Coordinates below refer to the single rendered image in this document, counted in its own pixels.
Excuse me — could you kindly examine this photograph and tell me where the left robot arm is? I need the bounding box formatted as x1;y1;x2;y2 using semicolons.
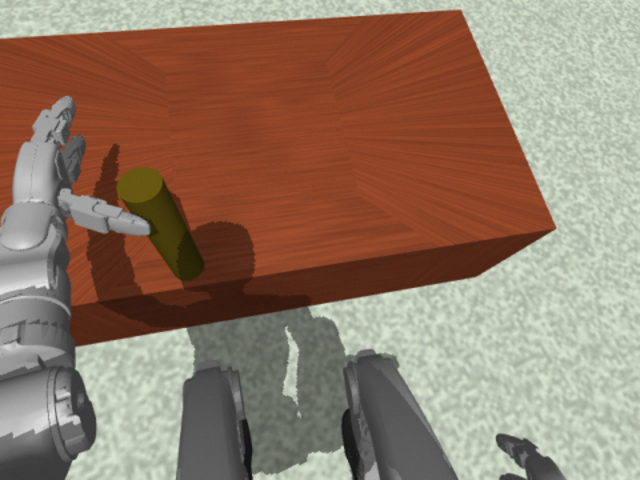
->
0;202;96;480

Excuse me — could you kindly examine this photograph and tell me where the right robot hand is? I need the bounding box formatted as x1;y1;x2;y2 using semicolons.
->
496;434;566;480

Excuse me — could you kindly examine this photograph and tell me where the right robot foot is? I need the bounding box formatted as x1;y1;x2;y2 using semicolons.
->
342;408;361;480

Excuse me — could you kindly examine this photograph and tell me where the left robot hand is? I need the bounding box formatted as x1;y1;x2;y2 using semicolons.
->
12;96;151;236

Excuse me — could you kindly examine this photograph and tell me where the can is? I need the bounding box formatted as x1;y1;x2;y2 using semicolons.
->
116;167;204;281

